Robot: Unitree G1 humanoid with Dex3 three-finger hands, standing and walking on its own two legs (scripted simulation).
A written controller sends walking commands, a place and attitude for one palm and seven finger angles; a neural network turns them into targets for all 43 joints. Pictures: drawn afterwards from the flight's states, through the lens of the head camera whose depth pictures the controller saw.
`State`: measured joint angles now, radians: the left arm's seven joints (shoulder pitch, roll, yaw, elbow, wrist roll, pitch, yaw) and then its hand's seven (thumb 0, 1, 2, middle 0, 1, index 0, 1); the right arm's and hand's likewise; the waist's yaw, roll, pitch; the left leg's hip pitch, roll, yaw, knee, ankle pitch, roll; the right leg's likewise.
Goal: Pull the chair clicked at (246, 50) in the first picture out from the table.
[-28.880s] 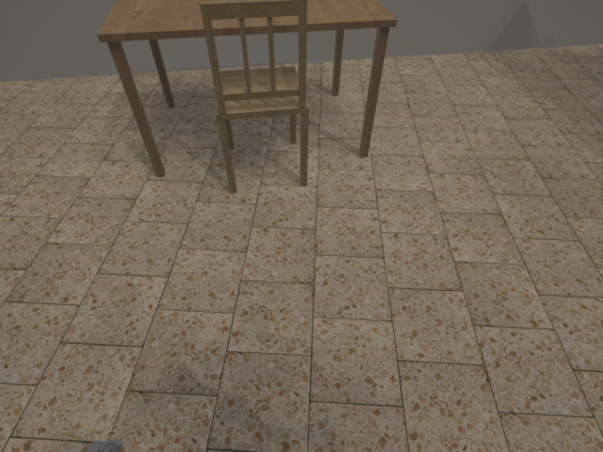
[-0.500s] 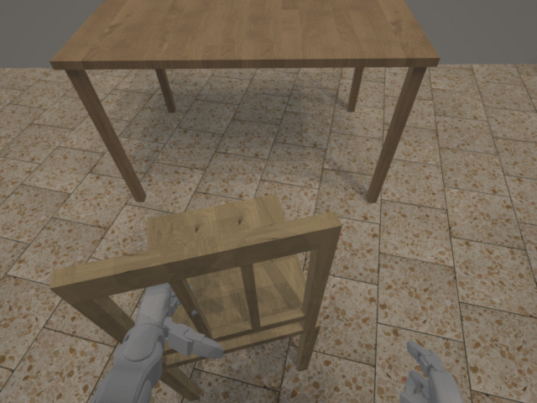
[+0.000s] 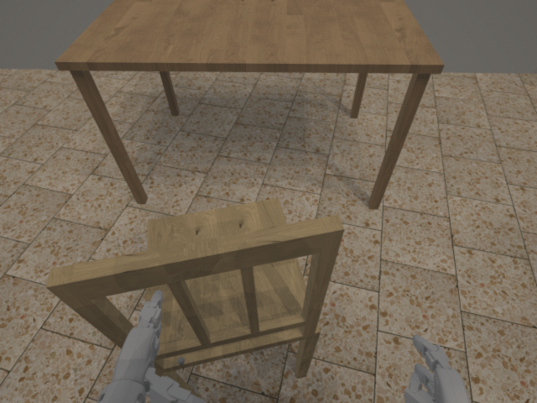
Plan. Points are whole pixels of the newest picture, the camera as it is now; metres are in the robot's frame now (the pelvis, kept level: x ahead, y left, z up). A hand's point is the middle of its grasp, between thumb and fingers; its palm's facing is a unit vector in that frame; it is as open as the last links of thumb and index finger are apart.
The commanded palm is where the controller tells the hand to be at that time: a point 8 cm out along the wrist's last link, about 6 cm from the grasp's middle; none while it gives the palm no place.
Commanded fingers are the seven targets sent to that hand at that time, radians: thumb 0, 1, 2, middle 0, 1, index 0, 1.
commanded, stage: draw the fingers out of the gap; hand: left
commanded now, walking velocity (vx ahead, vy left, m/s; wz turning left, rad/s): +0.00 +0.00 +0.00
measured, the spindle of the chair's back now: (192, 313) +0.28 +0.14 -0.06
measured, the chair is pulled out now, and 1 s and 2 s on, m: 0.59 0.59 0.59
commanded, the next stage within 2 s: draw the hand back to the body in 0.48 s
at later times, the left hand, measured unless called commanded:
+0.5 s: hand out of the picture +0.13 +0.14 -0.02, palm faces +0.01 -0.99 -0.16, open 17.5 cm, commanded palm +0.10 +0.19 +0.00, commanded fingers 0.00 -0.55 0.20 0.00 0.00 0.00 0.00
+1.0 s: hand out of the picture +0.13 +0.16 +0.05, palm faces +0.00 -1.00 -0.08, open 17.5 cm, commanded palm +0.10 +0.23 +0.08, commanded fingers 0.00 -0.51 0.22 -0.00 -0.01 -0.00 -0.01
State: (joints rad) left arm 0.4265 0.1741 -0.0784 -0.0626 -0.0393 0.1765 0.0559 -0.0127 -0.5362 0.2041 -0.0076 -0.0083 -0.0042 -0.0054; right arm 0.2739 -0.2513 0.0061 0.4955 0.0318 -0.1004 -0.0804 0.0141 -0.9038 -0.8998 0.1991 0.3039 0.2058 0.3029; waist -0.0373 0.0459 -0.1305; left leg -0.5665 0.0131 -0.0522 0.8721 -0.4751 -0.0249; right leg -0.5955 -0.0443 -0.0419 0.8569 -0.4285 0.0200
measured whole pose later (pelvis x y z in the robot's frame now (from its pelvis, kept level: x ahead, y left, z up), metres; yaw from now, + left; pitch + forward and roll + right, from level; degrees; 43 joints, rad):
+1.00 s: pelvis -0.02 +0.01 -0.03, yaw +0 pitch +11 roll -2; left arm 0.76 0.22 0.05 -0.41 -0.21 -0.24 -0.15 -0.02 -0.54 0.20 -0.01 -0.01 -0.01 0.00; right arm 0.22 -0.17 -0.02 0.50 0.07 -0.12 -0.07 0.02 -0.90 -0.90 0.20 0.30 0.21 0.30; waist 0.01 0.06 -0.16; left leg -0.74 0.02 -0.07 1.11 -0.56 -0.02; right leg -0.75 -0.04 -0.05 1.06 -0.49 0.03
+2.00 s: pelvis +0.01 -0.02 +0.04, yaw -1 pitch -4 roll +0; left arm 0.50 0.34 0.33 -0.41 -0.07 -0.06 0.14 0.01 0.84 0.87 -0.20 -0.29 -0.20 -0.30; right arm 0.17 -0.24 -0.02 0.66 0.03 -0.13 -0.09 0.01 -0.90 -0.90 0.20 0.30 0.21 0.30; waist 0.05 0.09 0.01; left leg -0.09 0.05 -0.04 0.47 -0.32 -0.05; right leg -0.14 0.00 -0.05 0.51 -0.30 -0.01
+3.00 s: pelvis -0.07 +0.01 +0.03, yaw -1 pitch +0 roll -2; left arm 0.54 0.38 0.39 -0.52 -0.04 -0.12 0.19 0.01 0.89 0.90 -0.22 -0.31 -0.21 -0.30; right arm 0.18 -0.21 -0.01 0.62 0.01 -0.06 -0.10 0.01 -0.90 -0.90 0.20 0.30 0.21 0.30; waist 0.02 0.02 0.01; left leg -0.35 0.03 -0.03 0.59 -0.25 -0.01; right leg -0.35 -0.03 -0.03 0.49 -0.15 0.03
